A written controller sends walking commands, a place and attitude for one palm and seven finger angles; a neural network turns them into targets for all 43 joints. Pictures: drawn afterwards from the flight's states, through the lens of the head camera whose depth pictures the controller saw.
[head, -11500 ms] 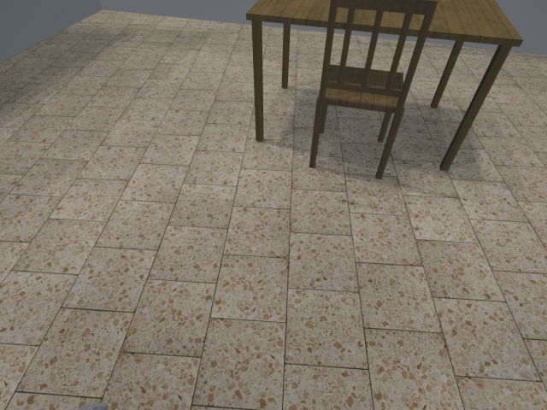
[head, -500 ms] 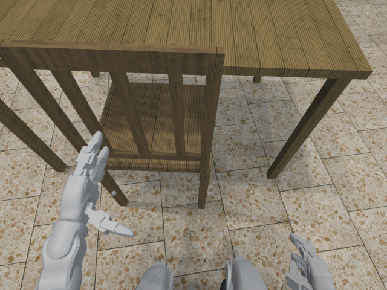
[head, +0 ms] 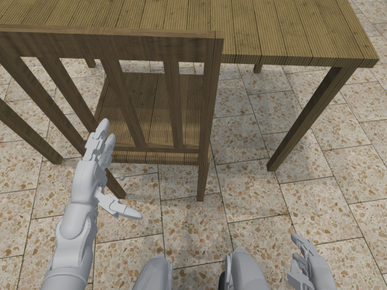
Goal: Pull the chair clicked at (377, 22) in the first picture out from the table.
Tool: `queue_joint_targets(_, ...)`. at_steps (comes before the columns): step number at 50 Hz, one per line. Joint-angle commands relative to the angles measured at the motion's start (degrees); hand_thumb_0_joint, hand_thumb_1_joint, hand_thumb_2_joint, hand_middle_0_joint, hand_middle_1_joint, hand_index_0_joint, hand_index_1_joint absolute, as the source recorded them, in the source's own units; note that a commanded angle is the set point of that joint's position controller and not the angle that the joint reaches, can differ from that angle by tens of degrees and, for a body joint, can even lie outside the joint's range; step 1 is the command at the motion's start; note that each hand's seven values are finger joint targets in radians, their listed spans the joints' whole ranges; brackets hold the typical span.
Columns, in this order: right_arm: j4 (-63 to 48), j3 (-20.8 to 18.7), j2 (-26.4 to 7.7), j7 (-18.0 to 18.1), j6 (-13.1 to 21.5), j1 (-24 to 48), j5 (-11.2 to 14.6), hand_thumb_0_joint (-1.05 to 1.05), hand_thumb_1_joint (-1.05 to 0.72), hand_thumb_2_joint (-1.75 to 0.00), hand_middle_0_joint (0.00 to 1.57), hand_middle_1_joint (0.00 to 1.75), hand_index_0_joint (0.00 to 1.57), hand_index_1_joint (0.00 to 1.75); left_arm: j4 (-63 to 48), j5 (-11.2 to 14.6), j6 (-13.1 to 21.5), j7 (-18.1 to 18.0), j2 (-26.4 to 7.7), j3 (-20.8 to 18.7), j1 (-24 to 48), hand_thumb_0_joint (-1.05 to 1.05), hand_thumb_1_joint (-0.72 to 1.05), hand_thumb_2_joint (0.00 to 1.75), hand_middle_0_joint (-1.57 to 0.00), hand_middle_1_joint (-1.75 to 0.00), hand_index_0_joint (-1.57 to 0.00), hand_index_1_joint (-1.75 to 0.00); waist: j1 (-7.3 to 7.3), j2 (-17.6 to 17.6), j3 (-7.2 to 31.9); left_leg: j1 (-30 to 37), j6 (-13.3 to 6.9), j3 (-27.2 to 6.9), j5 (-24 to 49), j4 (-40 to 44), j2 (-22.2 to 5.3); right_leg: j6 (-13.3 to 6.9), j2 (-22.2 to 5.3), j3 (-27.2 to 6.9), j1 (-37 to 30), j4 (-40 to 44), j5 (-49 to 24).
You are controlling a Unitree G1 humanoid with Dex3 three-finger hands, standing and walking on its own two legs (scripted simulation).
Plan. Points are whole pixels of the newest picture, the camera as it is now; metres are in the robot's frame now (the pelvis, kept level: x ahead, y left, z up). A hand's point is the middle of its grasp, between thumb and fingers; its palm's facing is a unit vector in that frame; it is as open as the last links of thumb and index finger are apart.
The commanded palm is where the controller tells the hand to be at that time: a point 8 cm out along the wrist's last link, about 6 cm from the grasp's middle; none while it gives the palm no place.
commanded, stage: aim the fingers beside a spindle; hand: left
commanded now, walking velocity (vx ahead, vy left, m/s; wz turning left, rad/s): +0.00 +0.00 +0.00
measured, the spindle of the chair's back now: (128, 111) +0.49 +0.17 +0.02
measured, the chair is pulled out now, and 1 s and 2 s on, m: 0.00 0.00 0.00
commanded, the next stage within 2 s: push the fingers through the gap in 0.82 s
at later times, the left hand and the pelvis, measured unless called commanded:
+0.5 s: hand (124, 173) +0.34 +0.15 +0.02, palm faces -0.03 -1.00 -0.05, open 16.9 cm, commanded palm +0.32 +0.21 +0.02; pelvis -0.01 +0.00 -0.01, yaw +0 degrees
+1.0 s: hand (128, 171) +0.34 +0.15 +0.02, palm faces -0.05 -1.00 -0.05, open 17.0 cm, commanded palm +0.33 +0.20 +0.02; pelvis +0.00 +0.00 -0.01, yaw +0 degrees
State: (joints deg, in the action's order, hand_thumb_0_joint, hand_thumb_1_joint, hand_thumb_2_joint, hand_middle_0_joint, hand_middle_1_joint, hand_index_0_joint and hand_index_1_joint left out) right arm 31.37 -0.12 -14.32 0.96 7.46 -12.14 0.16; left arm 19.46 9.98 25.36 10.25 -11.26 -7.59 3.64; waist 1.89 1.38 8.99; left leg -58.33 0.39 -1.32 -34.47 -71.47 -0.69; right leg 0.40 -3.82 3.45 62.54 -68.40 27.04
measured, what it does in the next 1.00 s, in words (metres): stands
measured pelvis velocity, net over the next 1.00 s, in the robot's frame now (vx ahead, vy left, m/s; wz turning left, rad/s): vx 0.00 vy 0.00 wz -0.01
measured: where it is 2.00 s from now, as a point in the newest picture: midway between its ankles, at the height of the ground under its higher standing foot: outside the picture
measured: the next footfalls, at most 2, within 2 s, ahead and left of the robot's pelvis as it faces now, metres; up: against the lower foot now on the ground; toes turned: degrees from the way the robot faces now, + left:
none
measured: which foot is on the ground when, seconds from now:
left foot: down 0.00-1.00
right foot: down 0.00-1.00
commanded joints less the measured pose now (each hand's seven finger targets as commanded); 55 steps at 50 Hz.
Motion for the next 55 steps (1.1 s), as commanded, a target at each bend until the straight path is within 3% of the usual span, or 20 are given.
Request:
queue_joint_targets(1,-7.04,-3.25,-7.37,-0.02,2.49,-1.05,-0.13,0.00,-0.90,-0.90,0.20,0.30,0.20,0.30,-13.04,0.00,4.82,-1.20,-5.87,-1.66,10.66,0.00,-0.50,0.30,-0.06,-0.08,-0.06,-0.08,0.72,0.71,23.12,7.77,-0.92,0.10,21.72,9.69,1.41,-1.77,2.24,-1.06,-19.05,6.15,-15.03)
queue_joint_targets(5,-6.50,-3.22,-7.59,-0.17,1.58,-1.11,-0.07,0.00,-0.90,-0.90,0.20,0.30,0.20,0.30,-8.55,-0.36,4.30,-2.07,-6.78,-3.17,11.21,0.00,-0.50,0.30,-0.06,-0.08,-0.06,-0.08,1.22,-2.48,20.42,4.03,-1.15,0.40,18.21,9.10,1.48,-1.48,2.45,-1.41,-18.43,6.52,-12.70)
queue_joint_targets(9,-6.64,-3.05,-7.51,-0.21,1.10,-0.72,-0.08,0.00,-0.90,-0.90,0.20,0.30,0.20,0.30,-8.06,-0.28,5.07,-2.43,-7.11,-3.63,14.60,0.00,-0.50,0.30,-0.06,-0.08,-0.06,-0.08,1.23,-2.15,20.73,2.54,-1.20,0.76,15.67,8.82,1.72,-1.48,2.34,-2.12,-18.61,6.72,-10.61)
queue_joint_targets(11,-6.58,-3.04,-7.36,-0.18,1.10,-0.74,-0.26,0.00,-0.90,-0.90,0.20,0.30,0.20,0.30,-9.30,-0.53,5.76,-2.41,-6.33,-2.47,16.20,0.00,-0.50,0.30,-0.06,-0.08,-0.06,-0.08,1.28,0.35,22.45,3.74,-1.20,0.74,17.09,8.48,1.73,-1.63,2.32,-2.00,-18.03,5.96,-11.80)
queue_joint_targets(14,-6.73,-3.22,-7.34,-0.34,0.97,-0.96,-0.20,0.00,-0.90,-0.90,0.20,0.30,0.20,0.30,-10.45,-0.20,5.92,-2.15,-6.66,-2.60,14.63,0.00,-0.50,0.30,-0.06,-0.08,-0.06,-0.08,0.94,0.88,24.02,5.45,-1.08,0.78,19.11,8.67,1.52,-1.67,2.37,-1.85,-18.82,5.89,-13.74)
queue_joint_targets(17,-6.57,-3.13,-7.70,-0.37,0.52,-1.12,0.05,0.00,-0.90,-0.90,0.20,0.30,0.20,0.30,-7.32,0.11,5.00,-1.90,-6.81,-3.10,13.28,0.00,-0.50,0.30,-0.06,-0.08,-0.06,-0.08,1.52,-2.20,21.68,3.26,-1.20,0.56,17.03,8.84,1.47,-1.44,2.53,-1.71,-18.40,6.42,-11.99)
queue_joint_targets(21,-6.59,-3.18,-7.72,-0.12,0.33,-1.15,-0.01,0.00,-0.90,-0.90,0.20,0.30,0.20,0.30,-7.59,0.16,5.25,-2.02,-8.35,-5.05,14.12,0.00,-0.50,0.30,-0.06,-0.08,-0.06,-0.08,0.79,-0.64,22.55,3.65,-1.10,0.66,17.38,8.82,1.55,-1.61,2.49,-1.81,-18.28,6.02,-12.12)
queue_joint_targets(23,-6.98,-3.16,-7.42,-0.31,0.48,-0.86,0.01,0.00,-0.90,-0.90,0.20,0.30,0.20,0.30,-10.16,0.31,5.75,-1.76,-6.23,-2.43,14.39,0.00,-0.50,0.30,-0.06,-0.08,-0.06,-0.08,1.08,0.62,23.72,5.54,-1.06,0.62,18.59,9.01,1.48,-1.66,2.45,-1.60,-18.13,5.95,-12.92)
queue_joint_targets(29,-6.33,-3.14,-7.79,-0.29,0.34,-1.17,-0.05,0.00,-0.90,-0.90,0.20,0.30,0.20,0.30,-8.20,-0.22,5.50,-2.15,-5.44,-1.22,15.02,0.00,-0.50,0.30,-0.06,-0.08,-0.06,-0.08,1.86,-0.49,20.92,4.90,-0.97,-0.05,17.07,9.20,1.36,-1.69,2.57,-0.97,-15.92,6.03,-10.81)
queue_joint_targets(33,-6.78,-3.12,-7.64,-0.47,0.14,-0.84,-0.13,0.00,-0.90,-0.90,0.20,0.30,0.20,0.30,-8.60,-0.39,5.55,-2.75,-5.29,-1.21,14.76,0.00,-0.50,0.30,-0.06,-0.08,-0.06,-0.08,1.39,-0.09,21.73,5.02,-0.98,0.22,16.93,9.14,1.53,-1.72,2.52,-1.15,-16.29,6.03,-10.63)
queue_joint_targets(35,-6.83,-3.12,-7.85,-0.33,-0.05,-1.06,-0.15,0.00,-0.90,-0.90,0.20,0.30,0.20,0.30,-7.34,-0.60,5.38,-3.07,-7.10,-3.08,13.82,0.00,-0.50,0.30,-0.06,-0.08,-0.06,-0.08,1.18,-1.59,21.27,4.08,-1.07,0.09,17.08,9.06,1.51,-1.74,2.65,-1.13,-16.72,5.96,-10.95)
queue_joint_targets(37,-6.77,-3.02,-7.72,-0.34,-0.22,-0.92,-0.16,0.00,-0.90,-0.90,0.20,0.30,0.20,0.30,-8.10,-0.83,5.71,-3.15,-7.26,-3.07,16.25,0.00,-0.50,0.30,-0.06,-0.08,-0.06,-0.08,1.29,-0.09,21.42,4.17,-0.96,0.15,16.85,8.94,1.54,-1.76,2.55,-1.21,-16.23,5.59,-10.80)
queue_joint_targets(46,-6.69,-3.12,-7.72,-0.46,-0.27,-1.31,-0.21,0.00,-0.90,-0.90,0.20,0.30,0.20,0.30,-8.53,-0.60,5.04,-2.74,-5.47,-1.14,15.17,0.00,-0.50,0.30,-0.06,-0.08,-0.06,-0.08,1.54,0.53,23.12,6.63,-0.78,-0.30,20.20,8.80,1.21,-1.87,2.64,-0.65,-15.83,5.13,-13.10)
queue_joint_targets(50,-6.30,-3.08,-7.78,-0.23,-0.39,-1.57,-0.29,0.00,-0.90,-0.90,0.20,0.30,0.20,0.30,-7.49,-0.95,4.98,-3.38,-6.78,-2.40,18.61,0.00,-0.50,0.30,-0.06,-0.08,-0.06,-0.08,2.02,-0.90,22.65,4.72,-1.02,-0.13,18.63,8.24,1.39,-1.69,2.61,-1.07,-16.24,5.17,-12.61)
queue_joint_targets(55,-5.84,-3.00,-7.76,-0.17,-0.49,-1.90,-0.38,0.00,-0.90,-0.90,0.20,0.30,0.20,0.30,-5.34,-1.44,5.40,-3.72,-7.28,-2.80,21.33,0.00,-0.50,0.30,-0.06,-0.08,-0.06,-0.08,1.88,0.00,23.42,4.72,-0.98,-0.04,18.88,8.25,1.46,-1.82,2.54,-1.32,-16.48,5.09,-12.89)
